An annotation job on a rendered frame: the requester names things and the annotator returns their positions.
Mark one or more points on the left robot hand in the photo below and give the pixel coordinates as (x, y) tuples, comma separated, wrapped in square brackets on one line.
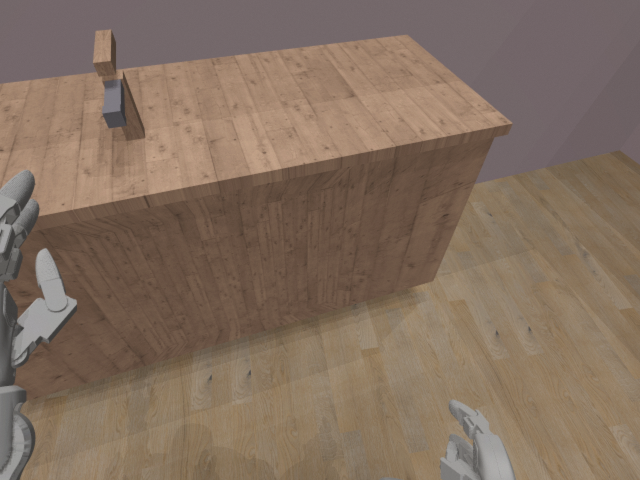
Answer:
[(43, 319)]

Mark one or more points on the tap lever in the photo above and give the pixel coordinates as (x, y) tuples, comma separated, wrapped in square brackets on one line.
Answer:
[(114, 104)]

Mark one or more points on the right robot hand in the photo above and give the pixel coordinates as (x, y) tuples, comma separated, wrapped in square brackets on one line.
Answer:
[(487, 459)]

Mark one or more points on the robot left forearm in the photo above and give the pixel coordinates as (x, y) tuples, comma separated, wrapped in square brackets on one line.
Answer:
[(17, 434)]

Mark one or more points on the counter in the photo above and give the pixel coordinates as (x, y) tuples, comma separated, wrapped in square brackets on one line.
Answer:
[(246, 192)]

